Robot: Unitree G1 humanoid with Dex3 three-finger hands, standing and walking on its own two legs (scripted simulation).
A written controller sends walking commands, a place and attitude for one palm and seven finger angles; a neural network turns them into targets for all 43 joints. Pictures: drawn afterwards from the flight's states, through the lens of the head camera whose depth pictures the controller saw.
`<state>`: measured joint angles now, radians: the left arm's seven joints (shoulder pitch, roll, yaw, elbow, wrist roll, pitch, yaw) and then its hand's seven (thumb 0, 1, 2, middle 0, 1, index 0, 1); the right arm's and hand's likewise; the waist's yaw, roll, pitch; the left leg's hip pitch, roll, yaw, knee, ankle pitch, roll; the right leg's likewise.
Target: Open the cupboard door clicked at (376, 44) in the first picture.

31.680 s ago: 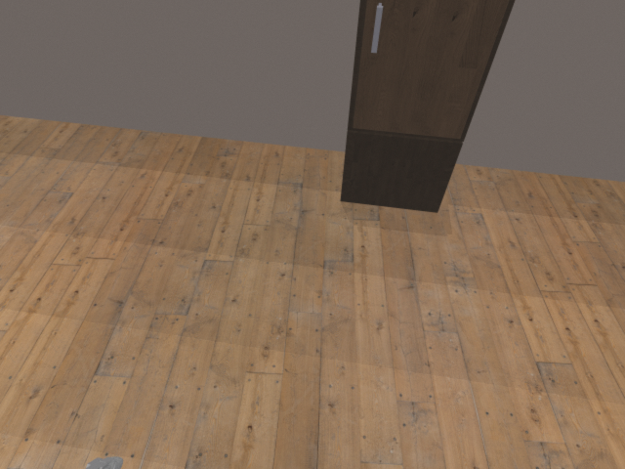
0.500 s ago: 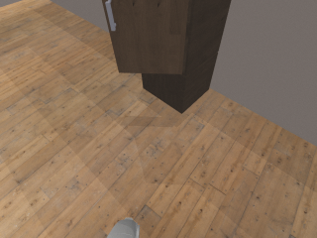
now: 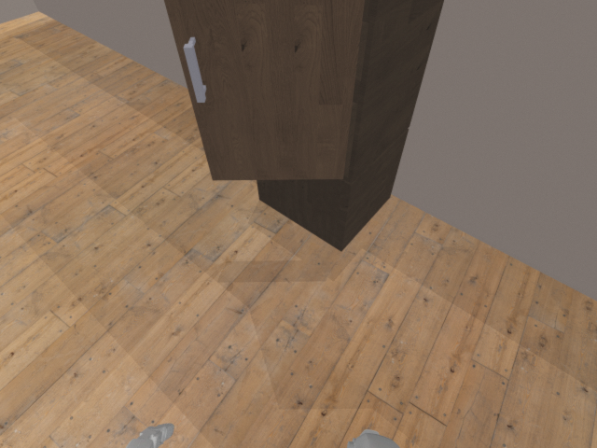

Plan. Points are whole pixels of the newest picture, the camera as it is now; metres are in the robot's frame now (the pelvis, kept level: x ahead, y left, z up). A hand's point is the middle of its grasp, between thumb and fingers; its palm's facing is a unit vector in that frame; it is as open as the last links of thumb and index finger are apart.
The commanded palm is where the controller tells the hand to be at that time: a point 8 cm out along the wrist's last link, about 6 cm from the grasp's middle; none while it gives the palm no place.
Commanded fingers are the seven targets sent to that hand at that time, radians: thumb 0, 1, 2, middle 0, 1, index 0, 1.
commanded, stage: take the last steps up to it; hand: left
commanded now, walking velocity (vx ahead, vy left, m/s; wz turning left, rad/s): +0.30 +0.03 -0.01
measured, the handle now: (196, 70) +0.89 +0.28 +0.04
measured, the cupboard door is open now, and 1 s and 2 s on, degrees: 40 40 40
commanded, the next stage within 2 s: come to a stop and stand still in 0.56 s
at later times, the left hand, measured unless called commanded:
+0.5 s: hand out of the picture +0.14 +0.20 -0.19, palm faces +0.10 -0.98 -0.15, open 7.3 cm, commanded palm none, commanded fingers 0.00 0.90 0.90 -0.20 -0.30 -0.20 -0.30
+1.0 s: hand (199, 305) +0.39 +0.22 -0.17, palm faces -0.03 -0.97 -0.24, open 7.4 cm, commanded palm none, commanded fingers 0.00 0.90 0.90 -0.20 -0.30 -0.20 -0.30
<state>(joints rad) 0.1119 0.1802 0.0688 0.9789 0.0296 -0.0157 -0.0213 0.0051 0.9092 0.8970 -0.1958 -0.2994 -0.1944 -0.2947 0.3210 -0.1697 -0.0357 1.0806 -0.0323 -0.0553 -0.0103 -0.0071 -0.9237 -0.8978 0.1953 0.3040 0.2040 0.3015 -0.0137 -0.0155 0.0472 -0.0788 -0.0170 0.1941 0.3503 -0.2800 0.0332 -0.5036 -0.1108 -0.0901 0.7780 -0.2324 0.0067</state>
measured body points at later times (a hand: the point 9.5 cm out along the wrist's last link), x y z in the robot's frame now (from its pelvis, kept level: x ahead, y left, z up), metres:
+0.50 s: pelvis +0.20 +0.03 -0.01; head +0.22 +0.05 +0.44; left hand +0.14 +0.25 -0.18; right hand +0.28 -0.21 -0.15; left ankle +0.28 +0.13 -0.74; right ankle +0.11 -0.11 -0.74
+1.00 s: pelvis +0.30 +0.03 -0.01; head +0.34 +0.02 +0.44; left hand +0.39 +0.27 -0.16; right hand +0.28 -0.18 -0.18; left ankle +0.27 +0.13 -0.73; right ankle +0.31 -0.08 -0.74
